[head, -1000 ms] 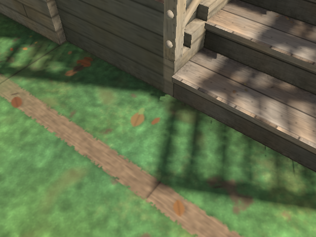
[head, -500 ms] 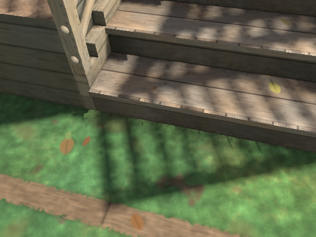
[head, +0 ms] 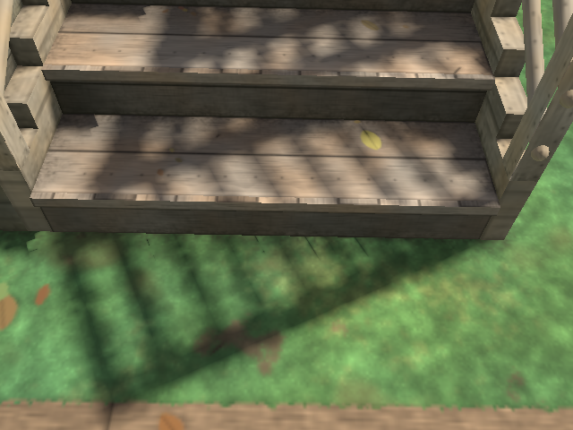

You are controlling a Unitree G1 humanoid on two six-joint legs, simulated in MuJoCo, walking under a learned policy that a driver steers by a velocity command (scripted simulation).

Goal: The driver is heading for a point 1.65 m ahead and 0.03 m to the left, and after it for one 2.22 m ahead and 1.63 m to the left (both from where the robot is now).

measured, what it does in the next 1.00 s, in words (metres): steps on the spot, turning right: right foot, then left foot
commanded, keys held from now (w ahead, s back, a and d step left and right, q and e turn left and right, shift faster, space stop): e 0.26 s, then no key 0.74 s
